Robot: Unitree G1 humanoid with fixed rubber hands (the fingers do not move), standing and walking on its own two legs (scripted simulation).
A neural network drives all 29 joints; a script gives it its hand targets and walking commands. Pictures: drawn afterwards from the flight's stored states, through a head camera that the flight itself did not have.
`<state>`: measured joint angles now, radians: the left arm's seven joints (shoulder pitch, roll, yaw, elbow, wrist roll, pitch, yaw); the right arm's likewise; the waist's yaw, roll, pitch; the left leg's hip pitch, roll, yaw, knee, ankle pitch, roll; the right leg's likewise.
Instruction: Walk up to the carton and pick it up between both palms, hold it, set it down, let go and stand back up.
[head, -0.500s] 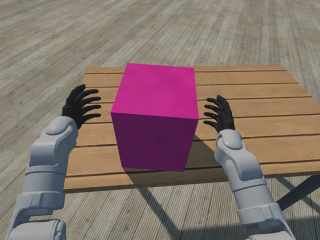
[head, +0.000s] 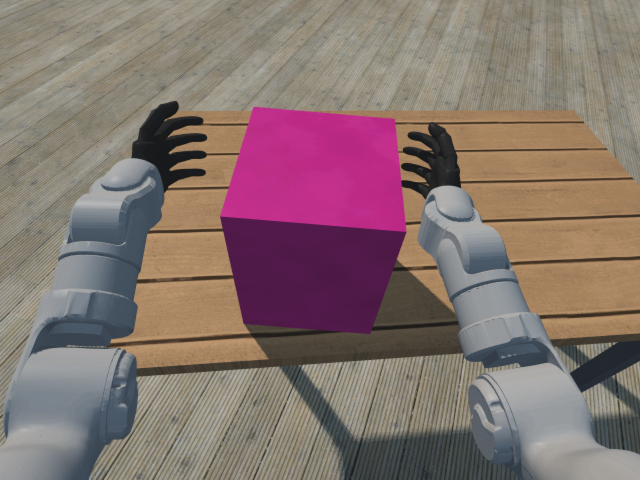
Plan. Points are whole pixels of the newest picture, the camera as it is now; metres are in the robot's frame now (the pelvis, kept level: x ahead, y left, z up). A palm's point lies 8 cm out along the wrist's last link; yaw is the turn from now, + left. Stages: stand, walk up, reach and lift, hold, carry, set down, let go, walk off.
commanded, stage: reach and lift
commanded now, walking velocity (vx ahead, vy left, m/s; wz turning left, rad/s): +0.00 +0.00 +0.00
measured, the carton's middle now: (315, 226) +0.46 +0.01 +0.03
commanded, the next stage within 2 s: none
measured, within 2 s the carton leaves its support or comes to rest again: neither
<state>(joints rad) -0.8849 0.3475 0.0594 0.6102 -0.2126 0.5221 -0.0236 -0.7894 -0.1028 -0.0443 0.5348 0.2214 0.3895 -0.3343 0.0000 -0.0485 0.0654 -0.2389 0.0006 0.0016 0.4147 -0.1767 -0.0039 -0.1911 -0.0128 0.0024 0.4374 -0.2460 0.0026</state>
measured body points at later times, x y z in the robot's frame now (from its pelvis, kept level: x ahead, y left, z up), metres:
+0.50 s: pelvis +0.00 +0.00 +0.00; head +0.04 +0.02 +0.45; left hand +0.47 +0.20 +0.13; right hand +0.45 -0.15 +0.12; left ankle +0.03 +0.12 -0.74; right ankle -0.01 -0.12 -0.74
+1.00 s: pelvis +0.00 +0.01 -0.01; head +0.09 +0.04 +0.43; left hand +0.48 +0.20 +0.06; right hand +0.46 -0.15 +0.06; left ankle +0.03 +0.12 -0.74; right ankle -0.01 -0.12 -0.74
